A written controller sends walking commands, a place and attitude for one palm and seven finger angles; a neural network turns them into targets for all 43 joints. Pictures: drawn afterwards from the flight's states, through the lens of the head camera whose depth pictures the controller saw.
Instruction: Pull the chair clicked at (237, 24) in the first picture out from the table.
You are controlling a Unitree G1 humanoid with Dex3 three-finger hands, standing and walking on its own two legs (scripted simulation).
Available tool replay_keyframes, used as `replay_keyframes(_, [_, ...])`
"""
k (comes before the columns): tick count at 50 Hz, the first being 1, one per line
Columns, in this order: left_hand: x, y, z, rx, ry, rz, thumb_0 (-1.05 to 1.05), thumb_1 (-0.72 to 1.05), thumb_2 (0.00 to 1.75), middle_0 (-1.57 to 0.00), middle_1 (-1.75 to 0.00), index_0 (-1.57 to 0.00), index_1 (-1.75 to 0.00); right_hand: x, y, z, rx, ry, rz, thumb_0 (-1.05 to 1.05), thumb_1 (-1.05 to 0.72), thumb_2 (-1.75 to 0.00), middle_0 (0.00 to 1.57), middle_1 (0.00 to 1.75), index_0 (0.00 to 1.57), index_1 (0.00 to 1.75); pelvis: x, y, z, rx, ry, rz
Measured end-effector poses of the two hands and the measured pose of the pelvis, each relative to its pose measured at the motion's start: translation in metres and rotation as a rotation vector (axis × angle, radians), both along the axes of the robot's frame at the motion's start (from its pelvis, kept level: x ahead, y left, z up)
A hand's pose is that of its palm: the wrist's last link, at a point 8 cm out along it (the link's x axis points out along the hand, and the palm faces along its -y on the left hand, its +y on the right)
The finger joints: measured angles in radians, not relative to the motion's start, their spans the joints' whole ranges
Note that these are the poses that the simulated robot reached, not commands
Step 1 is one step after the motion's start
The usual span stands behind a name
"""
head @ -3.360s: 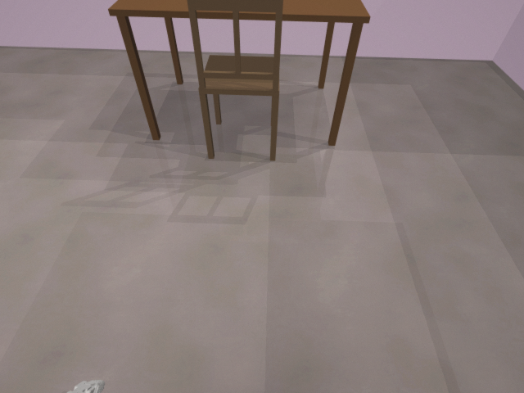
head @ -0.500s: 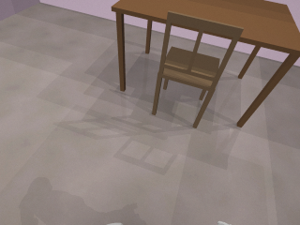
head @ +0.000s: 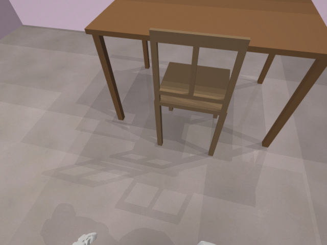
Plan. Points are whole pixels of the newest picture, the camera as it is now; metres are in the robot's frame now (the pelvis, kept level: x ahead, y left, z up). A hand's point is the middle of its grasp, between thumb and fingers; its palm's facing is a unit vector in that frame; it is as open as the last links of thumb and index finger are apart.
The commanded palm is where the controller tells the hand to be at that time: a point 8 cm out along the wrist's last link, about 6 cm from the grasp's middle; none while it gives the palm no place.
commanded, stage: turn to face it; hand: left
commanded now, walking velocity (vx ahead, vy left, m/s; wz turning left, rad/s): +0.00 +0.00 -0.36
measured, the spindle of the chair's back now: (193, 72) +0.82 -0.12 -0.09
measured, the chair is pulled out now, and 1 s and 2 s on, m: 0.00 0.00 0.00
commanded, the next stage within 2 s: take the last steps up to it in 0.48 s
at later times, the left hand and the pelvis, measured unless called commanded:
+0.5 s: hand out of the picture +0.14 +0.20 -0.16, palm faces -0.05 -0.99 -0.14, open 7.4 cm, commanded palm none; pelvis +0.12 +0.03 +0.02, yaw -8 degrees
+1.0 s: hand (101, 216) +0.23 +0.21 -0.17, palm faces -0.18 -0.97 -0.15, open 7.4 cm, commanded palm none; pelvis +0.19 +0.03 +0.01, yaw -12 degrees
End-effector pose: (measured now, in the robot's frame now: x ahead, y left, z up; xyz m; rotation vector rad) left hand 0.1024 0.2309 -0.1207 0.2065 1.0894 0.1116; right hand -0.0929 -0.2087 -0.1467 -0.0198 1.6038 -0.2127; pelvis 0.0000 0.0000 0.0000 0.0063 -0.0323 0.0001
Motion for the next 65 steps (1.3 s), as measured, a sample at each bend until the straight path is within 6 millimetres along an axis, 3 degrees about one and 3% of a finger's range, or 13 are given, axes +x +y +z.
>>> replay_keyframes(3, [-0.003, -0.006, 0.004, -0.004, 0.045, 0.046, 0.00, 0.92, 0.90, -0.20, -0.30, -0.20, -0.30, 0.058, -0.011, 0.005, -0.020, -0.087, 0.038, 0.01, -0.91, -0.90, 0.20, 0.30, 0.20, 0.30, 0.021, -0.002, 0.009, -0.006, 0.007, 0.008])
replay_keyframes(9, [-0.010, 0.006, 0.001, -0.003, 0.170, 0.075, -0.01, 0.95, 0.90, -0.21, -0.30, -0.20, -0.30, 0.168, -0.016, 0.018, -0.073, -0.280, 0.092, 0.01, -0.93, -0.90, 0.20, 0.30, 0.19, 0.30, 0.056, 0.005, 0.017, -0.016, 0.023, -0.018])
replay_keyframes(13, [-0.014, 0.012, -0.016, -0.052, 0.256, 0.091, 0.00, 0.93, 0.90, -0.21, -0.30, -0.20, -0.30, 0.217, -0.012, 0.024, -0.125, -0.358, 0.113, 0.01, -0.94, -0.90, 0.20, 0.30, 0.19, 0.30, 0.081, 0.020, 0.011, -0.044, 0.013, -0.052])
replay_keyframes(17, [-0.006, 0.018, -0.029, -0.087, 0.323, 0.088, 0.00, 0.92, 0.90, -0.20, -0.30, -0.20, -0.30, 0.243, 0.001, 0.032, -0.151, -0.386, 0.120, 0.01, -0.93, -0.90, 0.20, 0.30, 0.19, 0.30, 0.099, 0.030, 0.008, -0.034, 0.013, -0.079])
replay_keyframes(20, [0.009, 0.020, -0.025, -0.092, 0.336, 0.065, 0.00, 0.92, 0.90, -0.20, -0.30, -0.20, -0.30, 0.250, 0.010, 0.036, -0.151, -0.379, 0.104, 0.00, -0.93, -0.90, 0.20, 0.30, 0.20, 0.30, 0.107, 0.034, 0.014, -0.032, 0.021, -0.098])
replay_keyframes(25, [0.041, 0.022, -0.016, -0.070, 0.312, 0.019, 0.00, 0.91, 0.90, -0.20, -0.30, -0.20, -0.30, 0.250, 0.007, 0.036, -0.149, -0.361, 0.053, 0.00, -0.94, -0.90, 0.20, 0.30, 0.20, 0.30, 0.116, 0.035, 0.018, -0.025, 0.031, -0.132])
replay_keyframes(33, [0.095, 0.014, -0.009, 0.015, 0.206, -0.060, 0.00, 0.91, 0.90, -0.20, -0.30, -0.20, -0.30, 0.222, -0.010, 0.009, -0.104, -0.288, -0.048, 0.00, -0.92, -0.90, 0.20, 0.30, 0.20, 0.30, 0.127, 0.017, 0.007, -0.007, 0.023, -0.171])
replay_keyframes(40, [0.107, 0.010, -0.003, -0.003, 0.191, -0.071, 0.00, 0.91, 0.90, -0.20, -0.30, -0.20, -0.30, 0.217, -0.008, 0.019, -0.093, -0.238, -0.056, 0.01, -0.91, -0.90, 0.20, 0.30, 0.20, 0.30, 0.147, 0.018, 0.015, -0.015, 0.031, -0.178])
replay_keyframes(48, [0.118, 0.025, -0.026, -0.047, 0.314, -0.086, 0.00, 0.91, 0.90, -0.20, -0.30, -0.20, -0.30, 0.232, 0.014, 0.022, -0.137, -0.258, -0.087, 0.01, -0.91, -0.90, 0.20, 0.30, 0.20, 0.30, 0.185, 0.034, 0.006, -0.018, 0.029, -0.211])
replay_keyframes(51, [0.144, 0.024, -0.020, -0.045, 0.316, -0.119, 0.01, 0.91, 0.90, -0.20, -0.30, -0.20, -0.30, 0.223, 0.027, 0.028, -0.128, -0.216, -0.124, 0.00, -0.91, -0.90, 0.20, 0.30, 0.20, 0.30, 0.199, 0.034, 0.013, -0.016, 0.034, -0.218])
replay_keyframes(58, [0.230, 0.005, -0.004, -0.034, 0.199, -0.158, 0.01, 0.92, 0.90, -0.20, -0.30, -0.20, -0.30, 0.206, 0.050, 0.035, -0.051, -0.054, -0.179, 0.00, -0.91, -0.90, 0.20, 0.30, 0.20, 0.30, 0.236, 0.021, 0.022, -0.006, 0.043, -0.222])
replay_keyframes(65, [0.314, -0.043, -0.007, -0.019, 0.101, -0.223, 0.01, 0.92, 0.90, -0.20, -0.30, -0.19, -0.30, 0.221, 0.038, 0.016, 0.015, 0.029, -0.236, 0.01, -0.91, -0.90, 0.20, 0.30, 0.20, 0.30, 0.280, -0.012, 0.007, 0.015, 0.030, -0.229])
